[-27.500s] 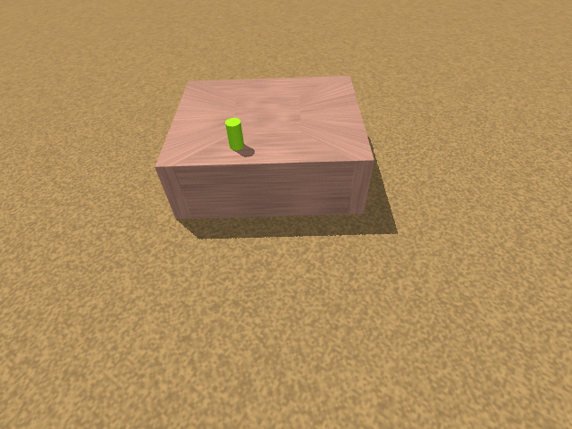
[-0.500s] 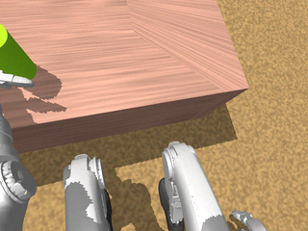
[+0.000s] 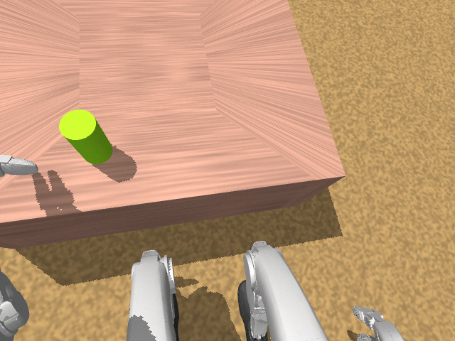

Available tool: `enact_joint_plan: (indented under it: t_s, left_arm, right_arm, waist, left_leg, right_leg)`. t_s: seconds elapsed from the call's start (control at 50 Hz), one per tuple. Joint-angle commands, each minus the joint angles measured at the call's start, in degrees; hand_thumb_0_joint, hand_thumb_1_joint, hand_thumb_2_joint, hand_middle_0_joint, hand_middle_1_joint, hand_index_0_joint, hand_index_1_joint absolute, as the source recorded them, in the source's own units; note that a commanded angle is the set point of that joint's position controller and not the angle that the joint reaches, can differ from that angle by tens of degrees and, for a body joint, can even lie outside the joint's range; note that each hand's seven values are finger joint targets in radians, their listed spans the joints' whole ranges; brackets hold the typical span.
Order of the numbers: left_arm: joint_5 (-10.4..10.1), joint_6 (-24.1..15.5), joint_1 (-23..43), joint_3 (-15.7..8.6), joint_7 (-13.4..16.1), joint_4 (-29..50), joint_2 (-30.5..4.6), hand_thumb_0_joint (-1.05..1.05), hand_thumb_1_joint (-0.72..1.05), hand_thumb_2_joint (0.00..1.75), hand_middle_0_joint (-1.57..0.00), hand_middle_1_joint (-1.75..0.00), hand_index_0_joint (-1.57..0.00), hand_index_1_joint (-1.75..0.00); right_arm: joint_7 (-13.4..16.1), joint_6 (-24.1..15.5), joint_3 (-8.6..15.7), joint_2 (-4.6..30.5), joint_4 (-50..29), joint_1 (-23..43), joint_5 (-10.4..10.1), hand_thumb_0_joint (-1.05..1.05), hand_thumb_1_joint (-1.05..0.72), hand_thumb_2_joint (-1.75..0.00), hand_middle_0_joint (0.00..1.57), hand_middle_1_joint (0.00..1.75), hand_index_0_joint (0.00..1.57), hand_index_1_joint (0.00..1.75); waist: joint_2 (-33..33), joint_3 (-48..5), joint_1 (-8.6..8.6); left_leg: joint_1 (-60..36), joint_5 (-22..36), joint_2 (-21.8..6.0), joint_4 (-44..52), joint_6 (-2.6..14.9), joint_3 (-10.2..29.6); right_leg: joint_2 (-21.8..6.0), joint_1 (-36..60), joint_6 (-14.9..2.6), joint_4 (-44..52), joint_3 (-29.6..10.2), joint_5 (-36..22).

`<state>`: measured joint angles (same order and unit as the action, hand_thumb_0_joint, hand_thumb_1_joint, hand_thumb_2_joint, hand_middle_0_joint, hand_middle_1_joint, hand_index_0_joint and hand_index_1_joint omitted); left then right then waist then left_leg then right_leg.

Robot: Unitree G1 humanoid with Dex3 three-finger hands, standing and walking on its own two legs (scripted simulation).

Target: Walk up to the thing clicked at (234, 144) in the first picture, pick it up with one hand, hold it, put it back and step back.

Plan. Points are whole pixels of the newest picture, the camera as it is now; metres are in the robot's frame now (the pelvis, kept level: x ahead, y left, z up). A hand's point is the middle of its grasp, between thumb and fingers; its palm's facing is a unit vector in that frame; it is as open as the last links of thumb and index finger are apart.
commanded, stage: home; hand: left
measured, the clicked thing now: (88, 139) +0.53 +0.26 -0.15
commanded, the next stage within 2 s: none
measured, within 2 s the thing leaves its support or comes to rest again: neither
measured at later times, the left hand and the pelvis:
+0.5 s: hand out of the picture +0.33 +0.29 +0.07, palm faces +0.28 -0.89 -0.35, open 17.2 cm; pelvis +0.05 +0.01 +0.16, yaw +4 degrees
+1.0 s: hand (32, 340) +0.21 +0.19 +0.12, palm faces +0.23 -0.94 -0.26, open 17.3 cm; pelvis +0.06 -0.01 +0.19, yaw +6 degrees
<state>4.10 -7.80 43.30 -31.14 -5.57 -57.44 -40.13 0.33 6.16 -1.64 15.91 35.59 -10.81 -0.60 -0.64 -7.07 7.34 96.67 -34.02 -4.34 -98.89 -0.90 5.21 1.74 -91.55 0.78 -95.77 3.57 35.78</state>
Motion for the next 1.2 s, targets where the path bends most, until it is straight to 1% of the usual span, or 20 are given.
enact_joint_plan:
  t_s: [0.0, 0.04, 0.08, 0.12, 0.18, 0.24, 0.3, 0.38, 0.4, 0.46, 0.58, 0.68, 0.7, 0.78, 0.82, 0.9, 0.92, 1.08, 1.14, 1.18]
  left_arm:
    - [1.01, -2.0, 16.61, -3.25, 5.54, 15.29, -26.24, 0.0, -0.55, 0.06, -0.05, -0.05, -0.05, -0.05]
    - [1.35, -1.19, 14.31, -1.6, 7.51, 14.03, -24.19, 0.0, -0.55, 0.06, -0.05, -0.05, -0.05, -0.05]
    - [1.16, 0.03, 10.67, 2.93, 8.59, 7.33, -16.27, 0.0, -0.55, 0.06, -0.05, -0.05, -0.05, -0.05]
    - [1.24, 0.92, 9.29, 3.74, 9.61, 4.94, -14.7, 0.0, -0.58, 0.04, -0.05, -0.05, -0.05, -0.05]
    - [0.82, 2.04, 5.51, 6.52, 10.33, 5.56, -10.96, 0.0, -0.57, 0.05, -0.05, -0.05, -0.05, -0.05]
    - [-0.42, 3.37, -0.3, 11.28, 10.33, 6.72, -2.92, 0.0, -0.55, 0.05, -0.05, -0.05, -0.05, -0.05]
    - [-1.5, 5.38, -12.72, 13.93, 10.66, 6.26, 2.83, 0.0, -0.54, 0.06, -0.05, -0.05, -0.05, -0.05]
    - [-2.85, 6.63, -19.52, 12.91, 12.5, 20.42, 1.5, 0.0, -0.44, 0.12, -0.06, -0.07, -0.06, -0.07]
    - [-3.53, 6.64, -20.16, 12.85, 13.13, 28.62, 1.32, 0.0, -0.45, 0.12, -0.06, -0.07, -0.06, -0.07]
    - [-3.95, 8.11, -28.54, 14.12, 14.92, 32.11, 4.02, 0.0, -0.5, 0.08, -0.05, -0.06, -0.05, -0.06]
    - [-4.68, 9.4, -37.88, 21.05, 16.03, 43.24, 13.78, 0.0, -0.52, 0.07, -0.05, -0.06, -0.05, -0.06]
    - [-6.02, 12.37, -55.94, 30.18, 15.25, 52.13, 23.46, 0.0, -0.54, 0.06, -0.05, -0.05, -0.05, -0.05]
    - [-6.13, 13.12, -60.74, 30.43, 15.1, 52.39, 24.33, 0.0, -0.5, 0.08, -0.05, -0.06, -0.05, -0.06]
    - [-5.85, 14.04, -60.86, 28.14, 14.85, 59.9, 20.13, 0.0, -0.5, 0.08, -0.05, -0.06, -0.05, -0.06]
    - [-5.76, 14.4, -62.81, 28.37, 14.57, 60.02, 20.92, 0.0, -0.54, 0.06, -0.05, -0.05, -0.05, -0.05]
    - [-5.57, 14.04, -58.24, 26.32, 14.57, 68.49, 18.08, 0.0, -0.52, 0.07, -0.05, -0.06, -0.05, -0.06]
    - [-5.29, 14.48, -60.96, 27.91, 14.41, 64.01, 20.45, 0.0, -0.51, 0.08, -0.05, -0.06, -0.05, -0.06]
    - [-5.04, 16.46, -68.17, 30.76, 14.48, 62.17, 23.75, 0.0, -0.54, 0.06, -0.05, -0.06, -0.05, -0.05]
    - [-4.85, 16.76, -68.95, 29.5, 14.59, 61.15, 23.22, 0.0, -0.53, 0.07, -0.05, -0.06, -0.05, -0.06]
    - [-4.82, 16.32, -64.63, 28.01, 14.65, 67.02, 20.14, 0.0, -0.54, 0.06, -0.05, -0.06, -0.05, -0.06]
  right_arm:
    - [1.64, -0.29, 3.73, 10.94, -2.53, -10.09, -0.08, 0.0, -0.9, -0.9, 0.2, 0.3, 0.2, 0.3]
    - [1.98, -0.83, 3.63, 10.45, -2.02, -10.11, 0.09, 0.0, -0.9, -0.9, 0.2, 0.3, 0.2, 0.3]
    - [2.12, -1.48, 3.48, 9.97, -1.45, -9.36, 0.12, 0.0, -0.9, -0.9, 0.2, 0.3, 0.2, 0.3]
    - [2.29, -1.73, 4.09, 10.33, 0.78, -10.67, 0.18, 0.0, -0.9, -0.9, 0.2, 0.3, 0.2, 0.3]
    - [2.13, -2.16, 4.38, 10.43, -0.91, -10.69, -0.1, 0.0, -0.9, -0.9, 0.2, 0.3, 0.2, 0.3]
    - [1.98, -2.93, 4.69, 9.54, -0.85, -10.68, -0.55, 0.0, -0.89, -0.9, 0.2, 0.3, 0.2, 0.3]
    - [2.26, -3.61, 4.96, 9.34, -2.21, -8.71, -1.37, 0.0, -0.9, -0.9, 0.2, 0.3, 0.2, 0.3]
    - [3.78, -3.72, 4.79, 8.38, -6.22, -7.55, -2.59, 0.0, -0.9, -0.9, 0.2, 0.3, 0.2, 0.3]
    - [4.19, -4.02, 4.55, 7.63, -7.1, -7.06, -2.76, 0.0, -0.89, -0.9, 0.2, 0.3, 0.2, 0.3]
    - [5.72, -4.76, 3.54, 6.0, -7.96, -5.94, -2.67, 0.0, -0.9, -0.9, 0.2, 0.3, 0.2, 0.3]
    - [7.84, -6.67, 2.75, 4.21, -11.47, -2.77, -1.79, 0.0, -0.9, -0.9, 0.2, 0.3, 0.2, 0.3]
    - [8.11, -8.45, 2.79, 3.59, -13.09, -0.65, -1.67, 0.0, -0.9, -0.9, 0.2, 0.3, 0.2, 0.3]
    - [8.13, -8.77, 2.94, 3.49, -13.44, -0.13, -1.8, 0.0, -0.9, -0.9, 0.2, 0.3, 0.2, 0.3]
    - [8.47, -8.96, 3.01, 3.42, -14.32, 0.71, -1.86, 0.0, -0.9, -0.9, 0.2, 0.3, 0.2, 0.3]
    - [8.73, -9.36, 2.79, 3.11, -15.11, 1.17, -1.63, 0.0, -0.9, -0.9, 0.2, 0.3, 0.2, 0.3]
    - [9.38, -10.35, 2.53, 2.5, -15.75, 0.67, -1.13, 0.0, -0.9, -0.9, 0.2, 0.3, 0.2, 0.3]
    - [9.62, -10.72, 2.28, 2.26, -15.63, 0.83, -0.87, 0.0, -0.9, -0.9, 0.2, 0.3, 0.2, 0.3]
    - [9.69, -12.52, 2.46, 2.42, -15.67, 0.08, -0.43, 0.0, -0.9, -0.9, 0.2, 0.3, 0.2, 0.3]
    - [9.44, -12.86, 2.76, 2.58, -15.47, 0.19, -0.49, 0.0, -0.9, -0.9, 0.2, 0.3, 0.2, 0.3]
    - [9.62, -12.81, 2.94, 2.86, -16.03, 0.15, -0.56, 0.0, -0.9, -0.9, 0.2, 0.3, 0.2, 0.3]
  waist:
    - [-17.79, -39.4, -2.77]
    - [-18.16, -37.4, -2.71]
    - [-16.26, -31.51, -1.23]
    - [-14.37, -27.3, -0.87]
    - [-12.29, -27.24, -1.89]
    - [-9.17, -24.01, -1.96]
    - [-5.48, -18.87, -3.31]
    - [-5.02, -23.27, -4.98]
    - [-7.02, -24.78, -5.63]
    - [-6.71, -17.32, -5.36]
    - [-8.62, -10.98, -5.1]
    - [-4.31, -7.97, -5.44]
    - [-2.32, -6.14, -5.79]
    - [2.87, -4.07, -5.36]
    - [4.08, -2.31, -5.31]
    - [-0.53, -4.03, -5.43]
    - [-0.32, -3.25, -4.69]
    - [-0.48, -5.36, -5.54]
    - [0.88, -4.97, -6.49]
    - [1.02, -5.68, -6.4]
  left_leg:
    - [-44.53, 14.04, 0.76, 21.02, 1.46, 1.07]
    - [-47.64, 16.92, 0.82, 23.09, 1.37, 0.49]
    - [-48.41, 16.0, 0.62, 25.99, 1.22, 0.54]
    - [-48.99, 16.43, 0.59, 28.37, 1.28, 0.13]
    - [-53.86, 20.8, 0.67, 31.67, 0.96, -0.37]
    - [-56.35, 22.85, 0.93, 35.49, 0.7, -1.09]
    - [-57.28, 20.82, 0.89, 40.72, 0.33, -0.8]
    - [-61.11, 23.69, 1.97, 44.91, 0.66, -2.83]
    - [-62.82, 25.56, 2.28, 45.73, 0.64, -3.73]
    - [-63.82, 24.77, 2.72, 48.75, 0.82, -4.69]
    - [-68.13, 18.27, 2.56, 54.49, 0.63, -4.9]
    - [-70.23, 20.08, 2.61, 56.34, 0.53, -4.73]
    - [-69.27, 20.02, 2.67, 56.43, 0.65, -4.76]
    - [-67.29, 19.81, 3.05, 55.17, 1.65, -5.5]
    - [-66.65, 18.98, 3.3, 54.74, 1.99, -6.07]
    - [-68.46, 17.57, 3.86, 54.64, 1.9, -6.72]
    - [-68.75, 17.25, 3.87, 54.74, 1.86, -6.74]
    - [-69.13, 21.65, 4.02, 53.18, 1.54, -6.02]
    - [-68.1, 21.94, 3.76, 53.43, 1.52, -5.55]
    - [-68.37, 21.22, 3.89, 53.19, 1.71, -5.89]
  right_leg:
    - [0.47, 18.36, -3.03, 17.83, -0.25, -11.59]
    - [0.48, 20.58, -3.14, 21.14, -0.39, -13.4]
    - [0.41, 21.56, -3.19, 24.1, -0.08, -13.4]
    - [0.31, 24.77, -3.02, 27.71, 0.2, -14.72]
    - [0.34, 29.4, -3.14, 31.33, 0.58, -17.0]
    - [0.29, 35.6, -3.03, 35.55, 1.04, -19.41]
    - [0.24, 39.89, -2.88, 38.91, 1.25, -19.04]
    - [0.02, 52.1, -2.47, 43.66, 0.41, -23.7]
    - [-0.14, 54.95, -2.39, 44.64, -0.11, -25.87]
    - [-0.11, 56.43, -2.26, 47.35, -0.65, -25.71]
    - [-0.26, 57.69, -2.38, 51.2, -0.49, -19.88]
    - [0.13, 60.35, -1.95, 53.22, 0.55, -20.8]
    - [0.24, 60.82, -1.78, 53.62, 0.73, -20.55]
    - [-0.2, 61.42, -0.63, 55.4, 0.01, -21.39]
    - [-0.56, 60.79, -0.23, 55.9, -0.63, -21.14]
    - [-1.57, 61.64, -0.35, 56.26, -2.38, -19.93]
    - [-1.34, 61.04, -0.34, 55.93, -2.21, -19.61]
    - [-1.38, 62.69, -0.43, 54.96, -1.4, -24.22]
    - [-1.03, 62.9, -0.69, 54.28, -0.8, -23.69]
    - [-1.28, 62.87, -0.34, 55.19, -1.31, -23.34]
